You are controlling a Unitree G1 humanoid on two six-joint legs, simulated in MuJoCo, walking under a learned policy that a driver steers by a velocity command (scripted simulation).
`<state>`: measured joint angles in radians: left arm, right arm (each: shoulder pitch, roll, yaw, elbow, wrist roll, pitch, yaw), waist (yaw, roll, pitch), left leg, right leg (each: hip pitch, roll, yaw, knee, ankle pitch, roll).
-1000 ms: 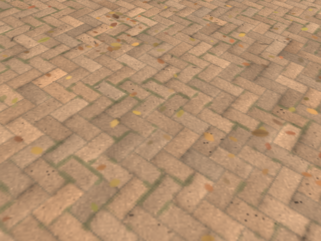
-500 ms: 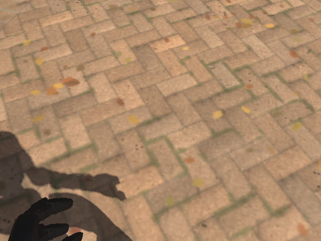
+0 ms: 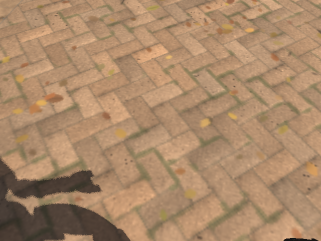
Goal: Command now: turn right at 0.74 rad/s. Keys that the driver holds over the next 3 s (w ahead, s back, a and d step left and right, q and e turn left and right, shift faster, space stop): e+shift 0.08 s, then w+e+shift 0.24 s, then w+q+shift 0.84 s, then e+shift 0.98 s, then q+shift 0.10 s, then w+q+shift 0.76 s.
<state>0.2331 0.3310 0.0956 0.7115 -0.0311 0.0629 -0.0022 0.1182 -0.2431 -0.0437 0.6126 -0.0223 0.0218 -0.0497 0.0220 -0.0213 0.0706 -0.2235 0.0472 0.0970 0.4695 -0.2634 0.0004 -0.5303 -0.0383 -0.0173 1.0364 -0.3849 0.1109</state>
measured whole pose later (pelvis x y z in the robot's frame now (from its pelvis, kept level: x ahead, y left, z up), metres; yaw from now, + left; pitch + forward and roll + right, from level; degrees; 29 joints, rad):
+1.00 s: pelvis +0.60 -0.15 -0.01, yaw +1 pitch +3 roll +0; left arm -0.02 0.28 -0.04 0.59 0.05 -0.06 -0.04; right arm 0.51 -0.30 -0.07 0.85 0.01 -0.07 0.02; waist -0.13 -0.01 0.02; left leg 0.09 -0.14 -0.26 0.24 -0.35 0.14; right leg -0.71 -0.09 0.07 0.60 0.05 0.04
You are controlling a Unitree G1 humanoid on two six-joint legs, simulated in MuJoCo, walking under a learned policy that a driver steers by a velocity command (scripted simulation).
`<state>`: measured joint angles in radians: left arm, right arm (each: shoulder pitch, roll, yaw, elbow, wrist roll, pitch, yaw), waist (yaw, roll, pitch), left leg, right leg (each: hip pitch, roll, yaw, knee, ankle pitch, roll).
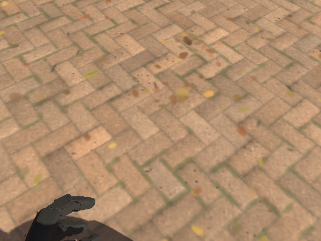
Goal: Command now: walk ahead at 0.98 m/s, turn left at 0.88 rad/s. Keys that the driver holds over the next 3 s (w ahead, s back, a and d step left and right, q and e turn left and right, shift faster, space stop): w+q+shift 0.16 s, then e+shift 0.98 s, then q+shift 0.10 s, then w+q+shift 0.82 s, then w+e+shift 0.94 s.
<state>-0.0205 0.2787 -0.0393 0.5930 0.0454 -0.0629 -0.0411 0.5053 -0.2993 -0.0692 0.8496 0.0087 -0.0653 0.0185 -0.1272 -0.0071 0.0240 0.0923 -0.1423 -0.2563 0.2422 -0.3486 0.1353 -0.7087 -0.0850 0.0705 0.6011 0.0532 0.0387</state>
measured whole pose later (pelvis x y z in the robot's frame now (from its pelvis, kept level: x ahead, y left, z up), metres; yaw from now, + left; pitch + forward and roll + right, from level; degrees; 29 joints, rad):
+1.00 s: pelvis +0.53 -0.02 +0.00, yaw -19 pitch +2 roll +2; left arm 0.20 0.34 0.09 0.58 -0.01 0.03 0.00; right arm 0.04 -0.33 -0.08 0.76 0.00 0.00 -0.02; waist 0.01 0.02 0.08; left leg -0.48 0.03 0.01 1.10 -0.48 -0.05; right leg -0.39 0.02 0.02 0.58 -0.22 -0.06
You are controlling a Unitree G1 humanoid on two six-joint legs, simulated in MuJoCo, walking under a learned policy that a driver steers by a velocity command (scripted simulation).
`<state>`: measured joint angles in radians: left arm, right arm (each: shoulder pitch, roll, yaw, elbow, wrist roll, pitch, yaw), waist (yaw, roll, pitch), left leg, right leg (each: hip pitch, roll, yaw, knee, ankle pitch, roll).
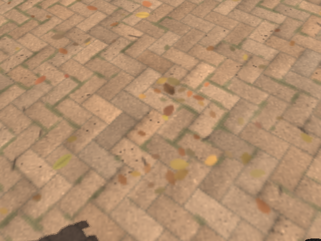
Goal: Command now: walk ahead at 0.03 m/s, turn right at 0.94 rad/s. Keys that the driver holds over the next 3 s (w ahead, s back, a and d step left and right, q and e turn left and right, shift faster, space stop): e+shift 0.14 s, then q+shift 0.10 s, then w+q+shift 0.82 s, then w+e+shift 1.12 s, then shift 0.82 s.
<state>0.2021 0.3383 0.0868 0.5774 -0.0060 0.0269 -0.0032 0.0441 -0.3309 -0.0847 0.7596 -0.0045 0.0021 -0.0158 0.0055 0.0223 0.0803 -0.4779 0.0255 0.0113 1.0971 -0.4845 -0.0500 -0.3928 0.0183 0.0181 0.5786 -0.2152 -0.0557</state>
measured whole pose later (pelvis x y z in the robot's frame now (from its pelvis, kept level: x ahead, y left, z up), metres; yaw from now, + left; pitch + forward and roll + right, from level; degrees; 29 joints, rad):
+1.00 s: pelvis +0.38 +0.03 +0.00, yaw +20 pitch +3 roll -2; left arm 0.44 0.32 0.06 0.80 0.04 -0.09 0.01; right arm 0.08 -0.37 -0.07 0.69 -0.03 0.01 0.09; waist 0.06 0.06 -0.02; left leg -0.78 0.06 0.02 1.19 -0.17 0.08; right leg 0.06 0.02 -0.16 0.27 -0.38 0.01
